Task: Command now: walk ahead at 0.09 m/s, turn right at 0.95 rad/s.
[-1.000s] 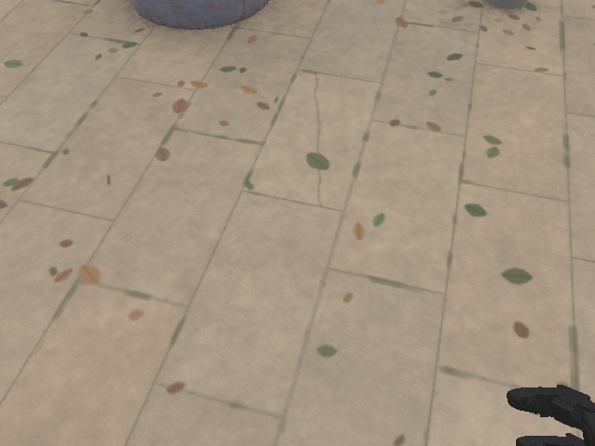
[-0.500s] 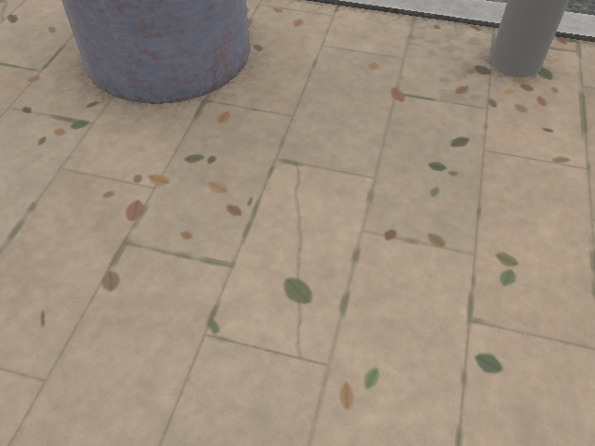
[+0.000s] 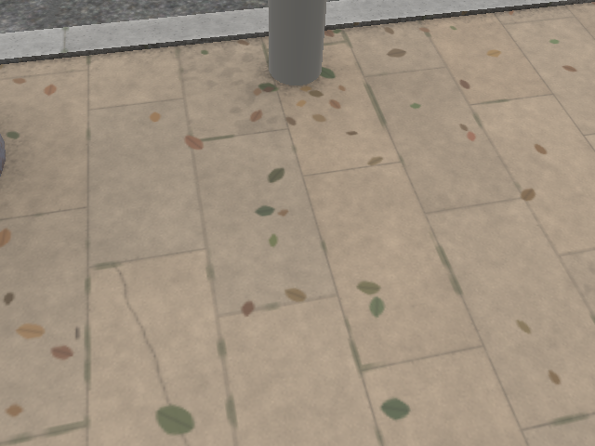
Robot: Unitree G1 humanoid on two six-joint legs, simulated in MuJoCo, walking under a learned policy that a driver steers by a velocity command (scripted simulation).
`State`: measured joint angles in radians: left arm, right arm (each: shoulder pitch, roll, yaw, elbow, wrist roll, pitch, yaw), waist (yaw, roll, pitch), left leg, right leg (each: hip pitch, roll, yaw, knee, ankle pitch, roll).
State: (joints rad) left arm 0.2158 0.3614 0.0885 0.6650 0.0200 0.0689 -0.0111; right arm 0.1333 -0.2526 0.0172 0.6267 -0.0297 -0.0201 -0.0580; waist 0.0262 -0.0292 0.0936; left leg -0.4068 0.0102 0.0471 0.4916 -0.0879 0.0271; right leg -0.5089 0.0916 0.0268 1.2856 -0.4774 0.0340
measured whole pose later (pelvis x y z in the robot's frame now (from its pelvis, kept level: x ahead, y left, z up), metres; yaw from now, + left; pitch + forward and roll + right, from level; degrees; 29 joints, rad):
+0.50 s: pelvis +0.00 -0.01 +0.01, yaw +5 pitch +0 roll +0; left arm 0.14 0.22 0.01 0.63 0.03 0.04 0.04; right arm 0.35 -0.29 -0.07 0.73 -0.01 0.09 0.03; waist -0.05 0.02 0.04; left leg -0.39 0.00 0.06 0.93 -0.44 -0.03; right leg -0.21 -0.06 -0.15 0.49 -0.27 -0.02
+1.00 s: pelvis -0.02 +0.03 +0.01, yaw +18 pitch -1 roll +0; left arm 0.30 0.29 0.05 0.78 0.01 0.09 -0.01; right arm 0.17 -0.23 0.00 0.68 -0.03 0.03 -0.02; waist 0.04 -0.03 0.04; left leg -0.15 -0.10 -0.03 0.40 -0.22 0.09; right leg -0.40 0.00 0.03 0.83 -0.37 0.01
